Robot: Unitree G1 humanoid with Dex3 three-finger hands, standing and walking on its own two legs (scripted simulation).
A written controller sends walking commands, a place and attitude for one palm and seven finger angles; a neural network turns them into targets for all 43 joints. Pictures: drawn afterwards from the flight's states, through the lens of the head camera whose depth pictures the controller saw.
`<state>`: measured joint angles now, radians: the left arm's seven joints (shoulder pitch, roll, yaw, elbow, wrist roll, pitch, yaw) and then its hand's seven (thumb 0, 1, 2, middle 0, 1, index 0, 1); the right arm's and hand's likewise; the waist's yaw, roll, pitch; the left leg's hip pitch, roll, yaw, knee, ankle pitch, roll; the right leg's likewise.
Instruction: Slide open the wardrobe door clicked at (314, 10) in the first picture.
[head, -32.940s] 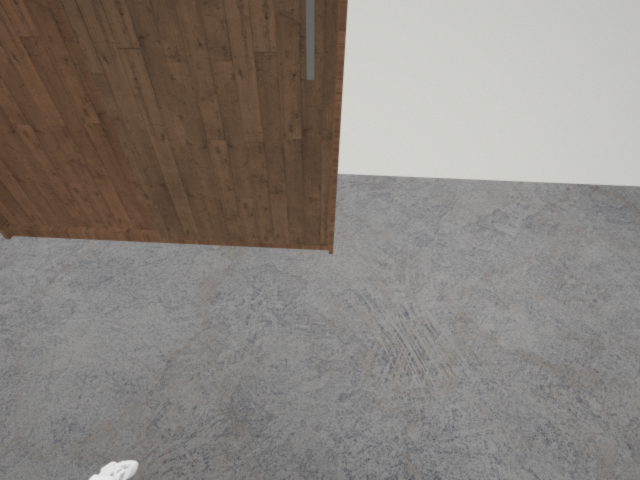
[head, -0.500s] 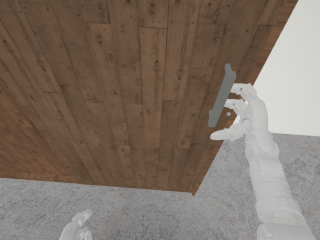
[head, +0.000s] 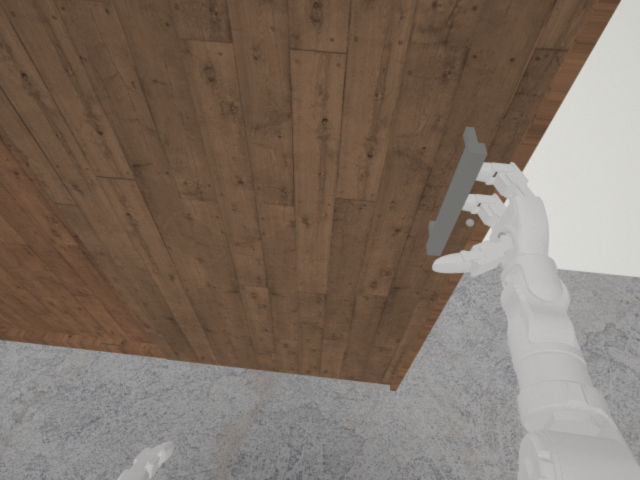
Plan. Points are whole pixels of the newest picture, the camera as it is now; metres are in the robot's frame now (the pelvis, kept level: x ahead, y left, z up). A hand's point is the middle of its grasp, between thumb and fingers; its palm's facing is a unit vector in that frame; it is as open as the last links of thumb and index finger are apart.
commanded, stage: slide the fingers in behind the handle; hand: right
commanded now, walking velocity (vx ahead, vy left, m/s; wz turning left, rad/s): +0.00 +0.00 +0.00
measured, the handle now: (450, 196) +0.47 -0.13 +0.11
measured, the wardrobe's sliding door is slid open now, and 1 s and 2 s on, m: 0.00 0.00 0.00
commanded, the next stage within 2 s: move the hooked fingers beside the handle in 1.04 s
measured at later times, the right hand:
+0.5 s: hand (471, 237) +0.39 -0.14 +0.11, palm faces +0.00 +1.00 +0.01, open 14.0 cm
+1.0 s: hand (455, 231) +0.40 -0.12 +0.11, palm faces -0.01 +1.00 +0.01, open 14.1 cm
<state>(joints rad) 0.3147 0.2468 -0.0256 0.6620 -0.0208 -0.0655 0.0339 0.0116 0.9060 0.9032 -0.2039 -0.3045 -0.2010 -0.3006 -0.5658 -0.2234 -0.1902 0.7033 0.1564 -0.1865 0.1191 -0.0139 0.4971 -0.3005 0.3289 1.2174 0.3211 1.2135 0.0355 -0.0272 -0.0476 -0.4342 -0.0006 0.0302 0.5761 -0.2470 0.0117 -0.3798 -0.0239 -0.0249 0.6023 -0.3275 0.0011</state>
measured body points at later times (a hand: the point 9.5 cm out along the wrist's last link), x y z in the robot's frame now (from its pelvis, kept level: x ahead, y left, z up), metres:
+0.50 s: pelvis +0.00 -0.01 +0.00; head +0.03 +0.00 +0.45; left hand +0.14 +0.23 -0.10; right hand +0.39 -0.20 +0.11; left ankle +0.02 +0.11 -0.73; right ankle -0.02 -0.12 -0.73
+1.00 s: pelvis +0.01 +0.00 +0.00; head +0.03 +0.01 +0.45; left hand +0.13 +0.24 -0.11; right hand +0.39 -0.18 +0.12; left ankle +0.02 +0.11 -0.73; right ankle -0.02 -0.12 -0.73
